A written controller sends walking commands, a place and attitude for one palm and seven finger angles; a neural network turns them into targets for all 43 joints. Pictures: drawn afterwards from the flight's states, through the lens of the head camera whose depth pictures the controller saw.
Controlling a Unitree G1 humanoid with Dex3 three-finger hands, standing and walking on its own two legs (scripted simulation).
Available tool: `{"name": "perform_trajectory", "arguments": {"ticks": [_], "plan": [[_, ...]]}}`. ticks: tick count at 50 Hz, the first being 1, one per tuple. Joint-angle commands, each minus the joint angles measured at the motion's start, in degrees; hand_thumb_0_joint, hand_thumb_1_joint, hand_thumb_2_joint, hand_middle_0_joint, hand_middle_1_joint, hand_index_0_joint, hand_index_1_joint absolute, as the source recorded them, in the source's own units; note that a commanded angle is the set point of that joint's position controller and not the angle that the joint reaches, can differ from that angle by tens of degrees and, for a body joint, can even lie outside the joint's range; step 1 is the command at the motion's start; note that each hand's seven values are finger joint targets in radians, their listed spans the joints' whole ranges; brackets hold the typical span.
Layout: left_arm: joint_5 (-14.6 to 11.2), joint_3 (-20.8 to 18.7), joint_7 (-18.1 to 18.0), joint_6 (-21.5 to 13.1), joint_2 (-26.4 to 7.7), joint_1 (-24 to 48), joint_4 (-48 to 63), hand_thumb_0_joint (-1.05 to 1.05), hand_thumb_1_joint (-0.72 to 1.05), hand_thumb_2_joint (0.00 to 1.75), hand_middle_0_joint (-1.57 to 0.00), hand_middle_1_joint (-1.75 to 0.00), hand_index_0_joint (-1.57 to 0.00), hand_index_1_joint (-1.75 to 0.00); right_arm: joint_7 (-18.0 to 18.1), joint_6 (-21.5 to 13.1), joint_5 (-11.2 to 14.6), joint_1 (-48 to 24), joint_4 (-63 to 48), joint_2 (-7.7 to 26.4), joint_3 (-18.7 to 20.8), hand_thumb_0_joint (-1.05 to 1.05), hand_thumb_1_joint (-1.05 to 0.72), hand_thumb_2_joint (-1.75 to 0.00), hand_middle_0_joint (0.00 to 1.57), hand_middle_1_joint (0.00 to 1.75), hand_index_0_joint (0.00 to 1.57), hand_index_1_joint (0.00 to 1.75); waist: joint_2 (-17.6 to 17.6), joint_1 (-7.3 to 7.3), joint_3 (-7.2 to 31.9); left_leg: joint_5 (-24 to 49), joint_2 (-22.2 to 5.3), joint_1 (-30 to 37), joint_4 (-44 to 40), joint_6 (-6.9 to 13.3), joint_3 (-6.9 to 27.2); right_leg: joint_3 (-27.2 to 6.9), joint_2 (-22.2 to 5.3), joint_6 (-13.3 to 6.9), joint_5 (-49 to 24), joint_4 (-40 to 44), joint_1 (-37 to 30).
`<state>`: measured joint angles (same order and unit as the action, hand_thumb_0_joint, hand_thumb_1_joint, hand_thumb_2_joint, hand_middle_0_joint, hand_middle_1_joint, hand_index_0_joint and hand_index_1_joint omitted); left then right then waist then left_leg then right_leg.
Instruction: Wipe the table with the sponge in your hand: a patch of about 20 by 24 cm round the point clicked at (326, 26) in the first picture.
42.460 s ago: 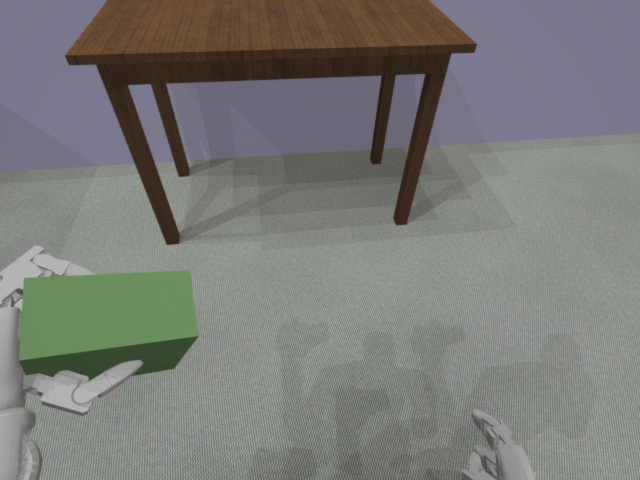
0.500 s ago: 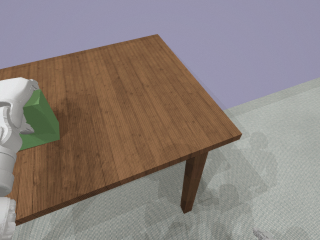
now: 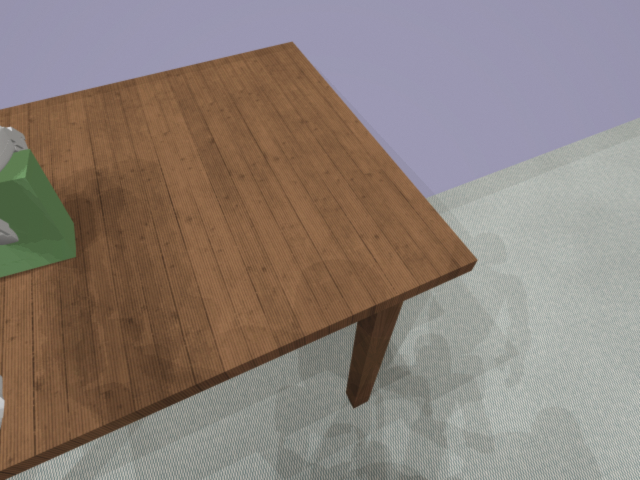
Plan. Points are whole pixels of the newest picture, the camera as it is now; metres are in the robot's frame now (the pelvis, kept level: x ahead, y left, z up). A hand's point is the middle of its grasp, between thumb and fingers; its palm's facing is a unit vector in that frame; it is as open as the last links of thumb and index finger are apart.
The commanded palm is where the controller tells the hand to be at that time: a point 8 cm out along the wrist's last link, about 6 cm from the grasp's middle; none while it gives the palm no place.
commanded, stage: slide across to the middle lane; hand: left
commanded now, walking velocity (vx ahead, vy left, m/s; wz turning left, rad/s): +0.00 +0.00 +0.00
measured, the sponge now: (7, 231) +0.38 +0.41 +0.09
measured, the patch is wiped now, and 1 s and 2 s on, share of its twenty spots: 0.35 0.50 0.75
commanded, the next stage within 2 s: wipe back along the middle lane in 0.66 s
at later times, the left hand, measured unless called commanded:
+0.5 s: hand (44, 176) +0.42 +0.35 +0.15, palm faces -0.04 +0.02 -1.00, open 10.1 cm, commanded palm +0.40 +0.34 +0.20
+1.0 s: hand (76, 182) +0.42 +0.31 +0.14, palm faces -0.02 +0.01 -1.00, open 10.1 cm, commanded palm +0.39 +0.30 +0.19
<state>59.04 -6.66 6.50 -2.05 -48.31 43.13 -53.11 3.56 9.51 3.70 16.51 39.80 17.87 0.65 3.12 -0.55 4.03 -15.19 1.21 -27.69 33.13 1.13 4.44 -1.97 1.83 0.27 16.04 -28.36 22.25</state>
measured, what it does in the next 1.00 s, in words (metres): stands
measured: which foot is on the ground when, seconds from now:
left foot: down 0.00-1.00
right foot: down 0.00-1.00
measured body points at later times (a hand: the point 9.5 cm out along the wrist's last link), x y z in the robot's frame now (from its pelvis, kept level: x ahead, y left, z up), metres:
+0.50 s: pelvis +0.01 +0.01 +0.01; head +0.05 +0.00 +0.45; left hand +0.42 +0.35 +0.20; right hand +0.13 -0.24 -0.12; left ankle +0.01 +0.11 -0.73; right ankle -0.03 -0.13 -0.73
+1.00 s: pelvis +0.02 -0.01 +0.01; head +0.04 -0.03 +0.46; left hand +0.41 +0.31 +0.20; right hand +0.13 -0.27 -0.13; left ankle +0.01 +0.11 -0.73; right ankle -0.03 -0.13 -0.73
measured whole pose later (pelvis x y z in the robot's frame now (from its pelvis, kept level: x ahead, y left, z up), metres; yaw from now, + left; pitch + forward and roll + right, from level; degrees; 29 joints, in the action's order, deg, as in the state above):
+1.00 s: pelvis +0.02 -0.01 +0.01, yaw +0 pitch +6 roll -1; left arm 54.9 0.5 2.9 12.6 -35.1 33.7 -34.5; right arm 1.5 9.3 3.7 12.9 39.9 17.7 0.5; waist 4.9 0.4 4.1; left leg -14.8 1.6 -19.1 27.9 0.9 4.0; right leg -2.4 1.1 0.0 16.4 -24.7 14.4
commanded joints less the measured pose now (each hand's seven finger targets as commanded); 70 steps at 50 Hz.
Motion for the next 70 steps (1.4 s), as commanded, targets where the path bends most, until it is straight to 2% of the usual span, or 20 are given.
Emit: {"name": "perform_trajectory", "arguments": {"ticks": [1, 3, 9, 13, 14, 22, 27, 28, 32, 36, 42, 47, 51, 52, 53, 56, 57, 58, 65, 70], "plan": [[1.42, -2.79, -1.4, -0.72, -16.22, 13.74, 3.48, 0.0, 0.1, 1.3, -1.2, -1.6, -1.2, -1.6, 0.37, -0.91, -0.27, 2.37, -4.83, 9.17, 3.39, 0.0, -0.9, -0.9, 0.2, 0.3, 0.2, 0.3, -1.41, -0.54, 14.83, 15.89, 1.2, 10.61, -1.82, 2.68, -3.18, 2.89, 1.54, -4.0, -15.93, 3.01, -4.02], [0.51, -2.27, -1.77, -1.62, -14.52, 14.1, 7.58, 0.0, 0.1, 1.3, -1.2, -1.6, -1.2, -1.6, 0.15, -0.96, -0.39, 2.15, -5.12, 8.75, 3.69, 0.0, -0.9, -0.9, 0.2, 0.3, 0.2, 0.3, 0.7, -0.24, 17.58, 19.38, 0.92, 13.4, -1.71, 2.69, -2.91, 3.0, 1.55, -4.18, -17.55, 2.62, -4.88], [-2.71, 0.39, -3.39, 0.0, -10.1, 16.77, 11.38, 0.0, 0.1, 1.3, -1.2, -1.6, -1.2, -1.6, 0.07, -1.5, 0.14, 0.43, -4.49, 8.48, 3.68, 0.0, -0.9, -0.9, 0.2, 0.3, 0.2, 0.3, 0.41, -1.32, 15.46, 16.32, 0.68, 15.13, -3.33, 2.75, -2.2, 3.28, 1.5, -3.79, -13.96, 4.29, -3.77], [-2.24, 1.7, -4.02, 2.08, -9.34, 20.22, 15.7, 0.0, 0.1, 1.3, -1.2, -1.6, -1.2, -1.6, -0.03, -2.2, 0.05, -0.71, -4.14, 8.0, 3.46, 0.0, -0.9, -0.9, 0.2, 0.3, 0.2, 0.3, 4.23, -1.12, 17.28, 20.13, 0.37, 19.6, -4.08, 2.11, -0.96, 3.7, 1.62, -4.35, -13.89, 4.28, -3.8], [-2.61, 3.59, -4.08, 2.94, -6.73, 20.0, 15.75, 0.0, 0.1, 1.3, -1.2, -1.6, -1.2, -1.6, -0.13, -2.34, 0.08, -1.07, -4.34, 7.75, 3.45, 0.0, -0.9, -0.9, 0.2, 0.3, 0.2, 0.3, 3.19, -1.42, 16.45, 19.51, 0.5, 19.67, -4.01, 2.2, -0.99, 3.78, 1.6, -4.18, -13.46, 4.69, -3.63], [-2.25, 1.53, -5.09, 8.19, -7.71, 21.66, 18.73, 0.0, 0.1, 1.3, -1.2, -1.6, -1.2, -1.6, -0.55, -2.97, -0.1, -4.7, -5.31, 7.36, 2.39, 0.0, -0.9, -0.9, 0.2, 0.3, 0.2, 0.3, 2.49, 0.54, 17.38, 22.85, 0.45, 20.32, -5.79, 1.06, -0.55, 4.15, 1.39, -4.65, -15.44, 4.94, -6.98], [-1.45, 2.3, -5.92, 11.4, -6.52, 22.63, 17.99, 0.0, 0.1, 1.3, -1.2, -1.6, -1.2, -1.6, -0.94, -3.03, -0.07, -6.16, -5.89, 7.09, 1.79, 0.0, -0.9, -0.9, 0.2, 0.3, 0.2, 0.3, 1.61, 0.76, 17.69, 23.52, 0.56, 19.44, -6.17, 0.77, -1.09, 4.28, 1.16, -4.59, -16.8, 4.61, -8.5], [-1.35, 5.28, -5.88, 11.95, -3.47, 24.3, 17.54, 0.0, 0.1, 1.3, -1.2, -1.6, -1.2, -1.6, -0.97, -3.16, -0.09, -5.72, -5.76, 6.82, 1.91, 0.0, -0.9, -0.9, 0.2, 0.3, 0.2, 0.3, 1.03, -0.3, 17.51, 23.35, 0.65, 19.99, -5.74, 0.98, -1.32, 4.35, 1.03, -4.25, -17.1, 4.36, -8.33], [-1.04, 2.43, -5.48, 12.9, -6.93, 24.92, 17.45, 0.0, 0.1, 1.3, -1.2, -1.6, -1.2, -1.6, -0.9, -3.38, -0.22, -6.01, -5.97, 7.07, 1.74, 0.0, -0.9, -0.9, 0.2, 0.3, 0.2, 0.3, 0.96, 0.5, 19.52, 24.2, 0.91, 20.06, -5.59, 1.27, -1.74, 3.78, 0.88, -4.43, -19.73, 4.65, -10.5], [-1.11, 7.69, -4.3, 13.22, -1.11, 25.78, 18.38, 0.0, 0.1, 1.3, -1.2, -1.6, -1.2, -1.6, -1.13, -3.2, -0.17, -5.54, -5.86, 6.74, 1.97, 0.0, -0.9, -0.9, 0.2, 0.3, 0.2, 0.3, 1.95, -1.07, 18.18, 24.71, 0.89, 21.6, -4.86, 1.4, -2.03, 4.06, 0.81, -4.03, -20.05, 4.68, -8.97], [-2.25, 2.64, -3.5, 13.05, -3.89, 15.25, 20.99, 0.0, 0.1, 1.3, -1.2, -1.6, -1.2, -1.6, -1.51, -2.8, -0.23, -6.85, -7.04, 6.89, 1.99, 0.0, -0.9, -0.9, 0.2, 0.3, 0.2, 0.3, 0.54, 1.5, 18.75, 27.96, 1.02, 19.89, -4.86, 1.9, -2.48, 3.66, 0.7, -4.16, -24.94, 4.35, -12.95], [-3.48, 1.29, -4.29, 14.29, -3.69, 9.02, 27.68, 0.0, 0.1, 1.3, -1.2, -1.6, -1.2, -1.6, -1.89, -2.52, -0.14, -9.32, -8.28, 6.96, 2.0, 0.0, -0.9, -0.9, 0.2, 0.3, 0.2, 0.3, -0.76, 2.71, 18.22, 26.92, 1.35, 18.63, -5.27, 2.29, -3.04, 3.42, 0.61, -3.89, -26.28, 4.02, -15.06], [-4.08, 3.79, -4.85, 16.86, 0.18, 5.5, 31.03, 0.0, 0.1, 1.3, -1.2, -1.6, -1.2, -1.6, -2.15, -2.55, 0.02, -10.43, -8.23, 6.78, 2.42, 0.0, -0.9, -0.9, 0.2, 0.3, 0.2, 0.3, -1.92, 1.96, 16.46, 24.63, 1.5, 18.71, -5.14, 2.33, -3.57, 3.67, 0.6, -3.4, -25.22, 3.93, -14.36], [-4.81, 2.36, -4.73, 17.4, -1.03, 4.05, 32.36, 0.0, 0.1, 1.3, -1.2, -1.6, -1.2, -1.6, -2.13, -2.82, 0.11, -12.04, -9.03, 6.63, 1.96, 0.0, -0.9, -0.9, 0.2, 0.3, 0.2, 0.3, -0.48, 3.2, 16.29, 24.24, 1.74, 18.1, -5.57, 2.34, -3.49, 3.37, 0.59, -3.73, -24.85, 4.04, -14.81], [-4.56, 4.53, -4.73, 17.99, 1.05, 4.54, 31.9, 0.0, 0.1, 1.3, -1.2, -1.6, -1.2, -1.6, -1.98, -2.79, 0.13, -11.63, -8.35, 6.56, 2.03, 0.0, -0.9, -0.9, 0.2, 0.3, 0.2, 0.3, -1.92, 1.93, 15.21, 23.32, 1.68, 18.35, -5.54, 2.37, -3.67, 3.69, 0.58, -3.46, -24.21, 3.77, -14.28], [-4.88, 5.44, -4.71, 19.82, 2.14, 3.21, 31.87, 0.0, 0.1, 1.3, -1.2, -1.6, -1.2, -1.6, -1.71, -2.86, 0.31, -12.48, -8.39, 6.48, 1.93, 0.0, -0.9, -0.9, 0.2, 0.3, 0.2, 0.3, -2.89, 1.98, 13.84, 19.39, 1.92, 17.65, -6.14, 2.34, -3.72, 3.74, 0.55, -3.26, -21.18, 4.46, -13.74], [-5.13, 3.39, -4.5, 20.26, -0.59, 3.55, 31.99, 0.0, 0.1, 1.3, -1.2, -1.6, -1.2, -1.6, -1.69, -3.02, 0.4, -13.74, -8.67, 6.65, 1.5, 0.0, -0.9, -0.9, 0.2, 0.3, 0.2, 0.3, -2.24, 3.03, 13.26, 19.33, 2.02, 16.82, -6.33, 2.21, -3.62, 3.33, 0.48, -3.71, -21.41, 4.58, -13.76], [-4.98, 6.23, -4.28, 20.42, 2.86, 2.86, 32.24, 0.0, 0.1, 1.3, -1.2, -1.6, -1.2, -1.6, -1.46, -3.06, 0.37, -13.38, -8.64, 6.17, 1.42, 0.0, -0.9, -0.9, 0.2, 0.3, 0.2, 0.3, -2.75, 2.0, 13.37, 19.24, 2.01, 17.58, -6.26, 2.41, -3.81, 3.52, 0.45, -3.36, -21.35, 4.13, -14.02], [-4.75, 6.85, -2.69, 21.62, 3.99, -0.72, 30.92, 0.0, 0.1, 1.3, -1.2, -1.6, -1.2, -1.6, -1.02, -2.79, 0.41, -14.24, -9.04, 6.06, 0.93, 0.0, -0.9, -0.9, 0.2, 0.3, 0.2, 0.3, -5.59, 2.08, 10.86, 16.92, 1.91, 16.5, -6.38, 2.27, -3.92, 3.6, 0.21, -3.12, -20.79, 4.52, -13.52], [-4.6, 9.98, -2.12, 21.73, 7.7, -1.1, 32.81, 0.0, 0.1, 1.3, -1.2, -1.6, -1.2, -1.6, -1.17, -2.79, 0.51, -14.98, -9.94, 5.55, 0.67, 0.0, -0.9, -0.9, 0.2, 0.3, 0.2, 0.3, -2.75, 1.96, 10.54, 16.11, 1.8, 17.45, -6.19, 2.07, -3.68, 3.71, 0.28, -3.41, -18.23, 4.29, -11.71]]}}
